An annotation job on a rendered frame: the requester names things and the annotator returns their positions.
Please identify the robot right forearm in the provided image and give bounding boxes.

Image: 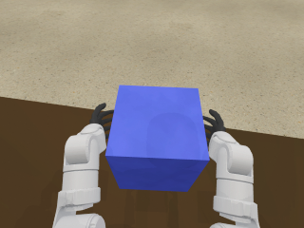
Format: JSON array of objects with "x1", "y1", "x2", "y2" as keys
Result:
[{"x1": 208, "y1": 131, "x2": 260, "y2": 228}]

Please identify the robot left hand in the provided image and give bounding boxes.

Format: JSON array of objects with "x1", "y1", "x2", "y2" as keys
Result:
[{"x1": 89, "y1": 103, "x2": 114, "y2": 139}]

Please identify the robot left forearm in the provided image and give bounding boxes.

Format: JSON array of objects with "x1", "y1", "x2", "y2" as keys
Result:
[{"x1": 52, "y1": 123, "x2": 106, "y2": 228}]

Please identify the carton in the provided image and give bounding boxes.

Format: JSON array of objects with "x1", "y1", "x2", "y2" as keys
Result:
[{"x1": 105, "y1": 85, "x2": 210, "y2": 192}]

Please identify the robot right hand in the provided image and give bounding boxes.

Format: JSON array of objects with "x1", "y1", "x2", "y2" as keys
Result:
[{"x1": 202, "y1": 109, "x2": 226, "y2": 147}]

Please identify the robot left upper arm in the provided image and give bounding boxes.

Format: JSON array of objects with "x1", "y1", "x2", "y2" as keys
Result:
[{"x1": 54, "y1": 213, "x2": 105, "y2": 228}]

